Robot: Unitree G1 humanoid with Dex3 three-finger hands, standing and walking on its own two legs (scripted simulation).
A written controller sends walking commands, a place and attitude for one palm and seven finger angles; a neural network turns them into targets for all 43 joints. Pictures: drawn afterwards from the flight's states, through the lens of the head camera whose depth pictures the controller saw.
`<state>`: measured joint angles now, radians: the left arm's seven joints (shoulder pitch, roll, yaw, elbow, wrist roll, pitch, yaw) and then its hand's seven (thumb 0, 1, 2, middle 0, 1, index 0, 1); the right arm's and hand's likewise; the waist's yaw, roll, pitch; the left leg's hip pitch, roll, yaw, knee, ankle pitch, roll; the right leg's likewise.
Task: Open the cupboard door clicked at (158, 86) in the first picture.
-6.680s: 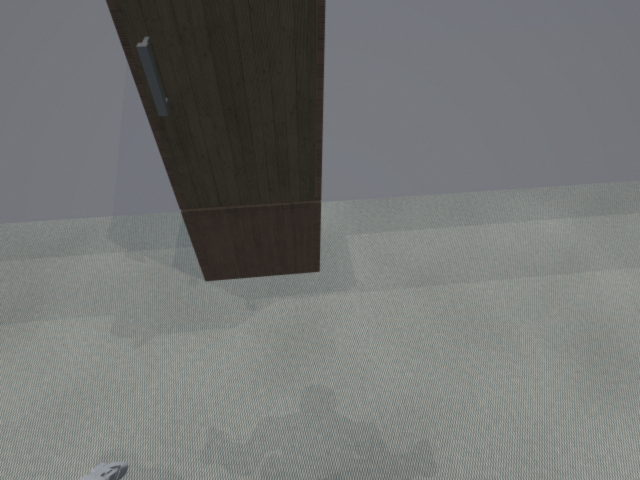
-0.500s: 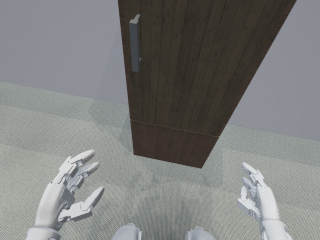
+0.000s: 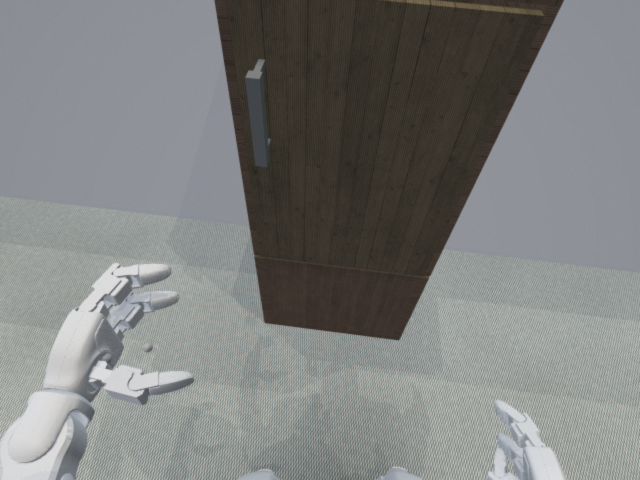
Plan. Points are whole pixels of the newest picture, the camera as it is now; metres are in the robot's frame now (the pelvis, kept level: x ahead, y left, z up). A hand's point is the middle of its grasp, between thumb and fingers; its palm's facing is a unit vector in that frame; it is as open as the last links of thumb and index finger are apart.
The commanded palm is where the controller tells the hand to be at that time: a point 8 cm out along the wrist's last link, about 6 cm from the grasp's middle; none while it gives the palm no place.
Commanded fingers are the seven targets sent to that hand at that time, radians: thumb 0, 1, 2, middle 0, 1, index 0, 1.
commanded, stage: raise the hand with hooked fingers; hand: left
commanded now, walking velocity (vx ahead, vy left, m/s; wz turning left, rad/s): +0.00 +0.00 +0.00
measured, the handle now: (261, 115) +0.61 +0.13 +0.11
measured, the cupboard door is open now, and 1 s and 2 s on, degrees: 0 0 0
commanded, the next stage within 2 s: move the hooked fingers beside the handle in 1.06 s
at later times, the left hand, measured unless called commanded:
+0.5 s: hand (108, 272) +0.30 +0.24 +0.13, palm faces -0.01 -1.00 -0.06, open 13.9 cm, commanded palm +0.27 +0.29 +0.13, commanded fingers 0.00 -0.50 0.30 -0.30 -1.20 -0.30 -1.20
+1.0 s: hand (118, 264) +0.31 +0.24 +0.13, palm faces -0.02 -1.00 -0.04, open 14.0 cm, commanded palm +0.27 +0.29 +0.14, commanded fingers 0.00 -0.50 0.30 -0.30 -1.20 -0.30 -1.20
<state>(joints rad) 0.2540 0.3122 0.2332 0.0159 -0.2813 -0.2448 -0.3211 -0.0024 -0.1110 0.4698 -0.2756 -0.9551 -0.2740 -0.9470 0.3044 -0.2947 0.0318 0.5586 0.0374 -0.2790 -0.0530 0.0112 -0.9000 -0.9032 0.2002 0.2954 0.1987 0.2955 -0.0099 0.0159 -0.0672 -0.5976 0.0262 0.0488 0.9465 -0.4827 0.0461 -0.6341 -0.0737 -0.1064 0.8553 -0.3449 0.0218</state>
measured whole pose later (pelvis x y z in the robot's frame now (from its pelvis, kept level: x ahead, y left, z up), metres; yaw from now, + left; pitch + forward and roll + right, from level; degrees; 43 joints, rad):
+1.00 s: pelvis +0.01 -0.03 +0.03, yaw -1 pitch +3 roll -1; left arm -0.11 0.44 0.45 0.41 -0.34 -0.15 -0.55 -0.02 -0.50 0.30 -0.30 -1.20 -0.30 -1.20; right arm 0.29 -0.30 0.06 0.57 0.05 -0.23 -0.09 0.01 -0.90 -0.90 0.20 0.30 0.20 0.30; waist 0.01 0.03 -0.02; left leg -0.38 0.05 0.05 0.72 -0.39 0.00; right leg -0.45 -0.04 -0.11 0.67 -0.28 -0.01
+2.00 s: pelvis +0.01 -0.02 +0.02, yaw -2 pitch +9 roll -1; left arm -0.57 0.51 0.42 0.87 -0.24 -0.23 -0.50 -0.02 -0.50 0.30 -0.30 -1.20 -0.30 -1.20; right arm 0.35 -0.30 0.06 0.59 0.04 -0.11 -0.06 0.01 -0.90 -0.90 0.20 0.30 0.20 0.30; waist -0.06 0.01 -0.05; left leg -0.53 0.04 0.07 0.76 -0.40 0.02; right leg -0.59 -0.04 -0.09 0.70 -0.27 0.00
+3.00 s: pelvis +0.02 -0.02 +0.01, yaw -4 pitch +20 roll -3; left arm -0.99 0.72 0.51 1.22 -0.07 -0.28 -0.43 -0.02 -0.50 0.30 -0.30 -1.20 -0.30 -1.19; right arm 0.49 -0.30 0.06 0.58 -0.01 0.08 -0.01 0.00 -0.90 -0.90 0.20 0.30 0.20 0.30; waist -0.21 0.02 -0.06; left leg -0.77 0.08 0.09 0.85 -0.44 0.02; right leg -0.82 -0.01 -0.07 0.74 -0.28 0.00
